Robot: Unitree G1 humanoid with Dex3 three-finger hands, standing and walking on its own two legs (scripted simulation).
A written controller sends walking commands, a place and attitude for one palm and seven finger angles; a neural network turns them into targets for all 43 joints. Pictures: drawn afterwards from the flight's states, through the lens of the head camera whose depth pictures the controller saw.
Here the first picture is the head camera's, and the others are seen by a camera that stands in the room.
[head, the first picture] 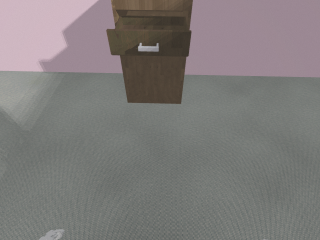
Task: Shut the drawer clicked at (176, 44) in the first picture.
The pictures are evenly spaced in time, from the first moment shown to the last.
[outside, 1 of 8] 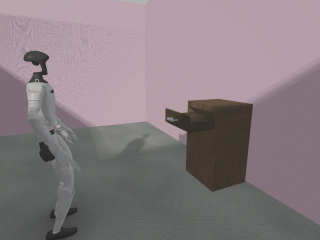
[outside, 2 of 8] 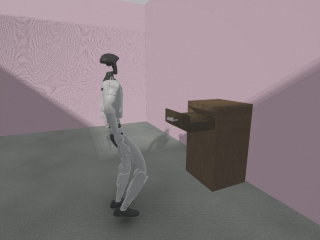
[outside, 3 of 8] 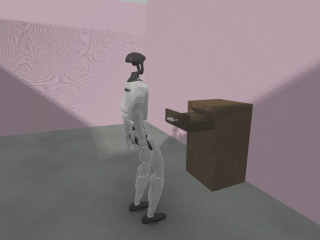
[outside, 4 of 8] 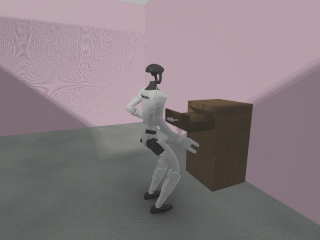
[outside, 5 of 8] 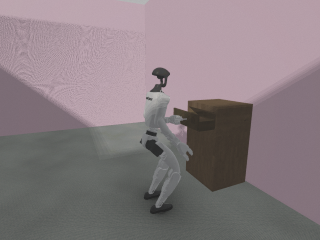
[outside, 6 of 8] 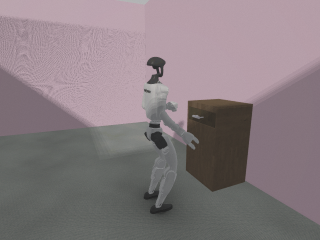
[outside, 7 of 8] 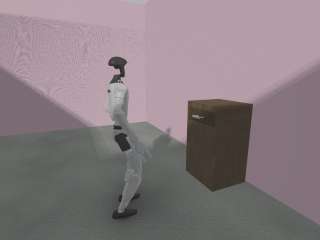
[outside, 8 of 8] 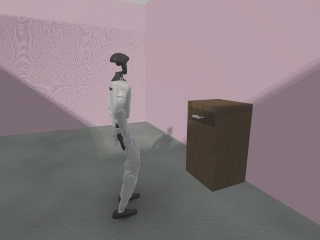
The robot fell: no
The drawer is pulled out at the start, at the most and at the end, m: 0.30 0.30 0.00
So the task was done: yes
